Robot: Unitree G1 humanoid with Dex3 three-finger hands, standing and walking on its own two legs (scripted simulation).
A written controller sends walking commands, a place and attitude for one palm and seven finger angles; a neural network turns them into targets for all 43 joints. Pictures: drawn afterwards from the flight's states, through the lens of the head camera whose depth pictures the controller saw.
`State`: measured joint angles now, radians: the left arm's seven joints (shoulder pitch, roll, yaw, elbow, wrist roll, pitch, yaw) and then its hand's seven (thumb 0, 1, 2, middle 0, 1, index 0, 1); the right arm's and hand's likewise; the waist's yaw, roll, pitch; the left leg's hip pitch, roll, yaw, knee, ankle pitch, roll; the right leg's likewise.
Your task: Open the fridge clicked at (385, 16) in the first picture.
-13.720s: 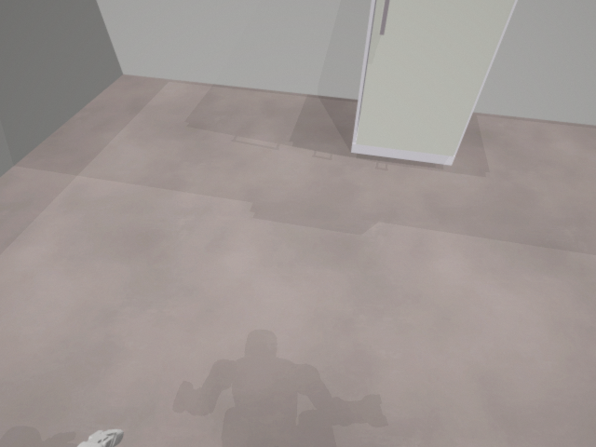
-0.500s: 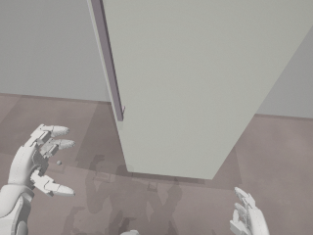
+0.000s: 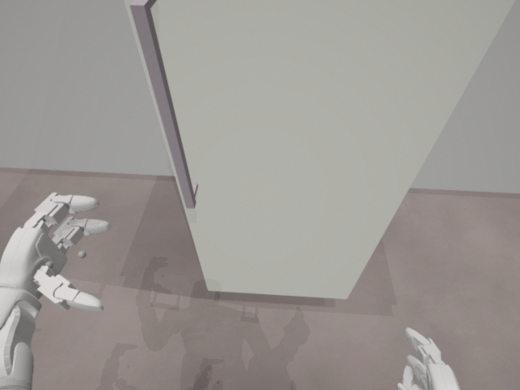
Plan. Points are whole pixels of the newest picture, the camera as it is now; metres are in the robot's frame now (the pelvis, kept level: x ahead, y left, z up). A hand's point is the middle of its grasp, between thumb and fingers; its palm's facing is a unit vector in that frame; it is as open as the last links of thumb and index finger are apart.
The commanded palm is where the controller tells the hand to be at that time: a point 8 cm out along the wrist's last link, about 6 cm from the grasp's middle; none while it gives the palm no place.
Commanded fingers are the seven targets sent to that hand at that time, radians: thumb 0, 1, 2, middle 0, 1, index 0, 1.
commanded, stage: raise the hand to about handle height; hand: left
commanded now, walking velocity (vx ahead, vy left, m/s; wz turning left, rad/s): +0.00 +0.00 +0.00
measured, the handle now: (175, 125) +0.51 +0.19 +0.13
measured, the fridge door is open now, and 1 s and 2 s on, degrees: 0 0 0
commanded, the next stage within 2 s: move the hooked fingers beside the handle in 0.24 s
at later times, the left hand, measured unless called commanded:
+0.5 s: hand (86, 252) +0.27 +0.27 +0.09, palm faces +0.05 -1.00 -0.03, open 14.0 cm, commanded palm +0.25 +0.31 +0.09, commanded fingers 0.00 -0.50 0.30 -0.30 -1.20 -0.30 -1.20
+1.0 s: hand (105, 220) +0.33 +0.26 +0.09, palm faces +0.02 -1.00 -0.02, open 14.0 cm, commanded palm +0.31 +0.31 +0.08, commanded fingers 0.00 -0.50 0.30 -0.30 -1.20 -0.30 -1.20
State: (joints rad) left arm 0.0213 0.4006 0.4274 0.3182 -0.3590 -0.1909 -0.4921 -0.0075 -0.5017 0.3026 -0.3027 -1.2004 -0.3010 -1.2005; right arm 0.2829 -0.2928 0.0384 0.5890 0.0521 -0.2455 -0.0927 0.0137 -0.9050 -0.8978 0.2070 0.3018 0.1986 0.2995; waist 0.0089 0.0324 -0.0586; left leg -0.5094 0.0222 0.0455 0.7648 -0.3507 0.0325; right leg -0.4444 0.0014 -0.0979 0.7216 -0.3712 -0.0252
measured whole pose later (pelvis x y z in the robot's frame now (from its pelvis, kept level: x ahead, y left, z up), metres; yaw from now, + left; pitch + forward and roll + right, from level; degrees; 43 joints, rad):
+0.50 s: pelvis -0.01 -0.01 +0.00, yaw +1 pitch +5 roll -1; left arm -0.05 0.40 0.42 0.40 -0.35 -0.21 -0.49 -0.01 -0.50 0.30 -0.30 -1.20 -0.30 -1.20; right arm 0.27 -0.28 0.05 0.60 0.05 -0.24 -0.11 0.01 -0.90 -0.90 0.21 0.30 0.20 0.30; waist 0.02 0.04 -0.05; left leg -0.52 0.03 0.03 0.77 -0.34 0.02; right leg -0.45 0.01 -0.11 0.73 -0.37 -0.04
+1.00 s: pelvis +0.00 +0.00 +0.00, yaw +0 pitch +7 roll -1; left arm -0.23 0.43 0.42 0.57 -0.31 -0.23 -0.47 -0.01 -0.50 0.30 -0.30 -1.20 -0.30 -1.20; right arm 0.31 -0.28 0.04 0.60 0.05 -0.18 -0.09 0.01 -0.91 -0.90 0.21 0.30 0.20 0.30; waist -0.02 0.02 -0.06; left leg -0.56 0.03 0.05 0.79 -0.35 0.03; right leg -0.50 0.01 -0.09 0.75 -0.37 -0.03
